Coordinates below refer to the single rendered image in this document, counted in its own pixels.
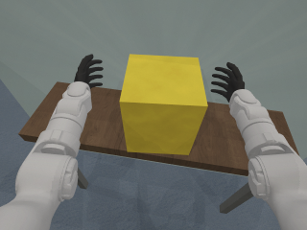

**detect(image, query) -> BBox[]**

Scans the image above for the left robot upper arm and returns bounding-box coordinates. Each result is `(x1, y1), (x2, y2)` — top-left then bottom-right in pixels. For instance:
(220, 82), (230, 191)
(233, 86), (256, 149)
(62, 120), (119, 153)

(0, 152), (78, 230)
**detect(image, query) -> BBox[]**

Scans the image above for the robot right forearm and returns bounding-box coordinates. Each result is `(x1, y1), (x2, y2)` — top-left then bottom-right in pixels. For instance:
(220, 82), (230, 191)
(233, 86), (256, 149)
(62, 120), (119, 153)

(228, 89), (307, 170)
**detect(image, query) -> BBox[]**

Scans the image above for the carton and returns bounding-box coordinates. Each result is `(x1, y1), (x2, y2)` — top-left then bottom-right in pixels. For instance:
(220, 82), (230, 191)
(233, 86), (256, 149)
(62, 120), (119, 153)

(119, 54), (208, 155)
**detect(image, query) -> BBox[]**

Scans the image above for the right robot upper arm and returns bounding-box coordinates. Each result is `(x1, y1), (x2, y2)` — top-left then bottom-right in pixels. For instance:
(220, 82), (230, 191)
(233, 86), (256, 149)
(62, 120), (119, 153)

(248, 153), (307, 230)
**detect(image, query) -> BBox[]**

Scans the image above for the robot right hand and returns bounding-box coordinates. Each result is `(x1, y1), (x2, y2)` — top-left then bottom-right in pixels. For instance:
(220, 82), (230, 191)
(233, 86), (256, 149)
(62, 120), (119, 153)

(210, 62), (245, 102)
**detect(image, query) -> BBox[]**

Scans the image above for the robot left forearm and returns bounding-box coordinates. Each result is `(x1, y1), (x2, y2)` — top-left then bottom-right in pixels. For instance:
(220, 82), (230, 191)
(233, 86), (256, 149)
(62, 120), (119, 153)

(15, 81), (92, 194)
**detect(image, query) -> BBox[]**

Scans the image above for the robot left hand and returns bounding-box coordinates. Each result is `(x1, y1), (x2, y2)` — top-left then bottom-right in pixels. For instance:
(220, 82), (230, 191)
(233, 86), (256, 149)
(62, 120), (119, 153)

(74, 54), (104, 89)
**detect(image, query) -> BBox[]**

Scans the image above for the table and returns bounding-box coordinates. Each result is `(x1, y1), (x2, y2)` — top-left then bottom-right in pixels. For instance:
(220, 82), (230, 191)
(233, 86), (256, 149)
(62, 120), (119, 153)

(18, 81), (300, 214)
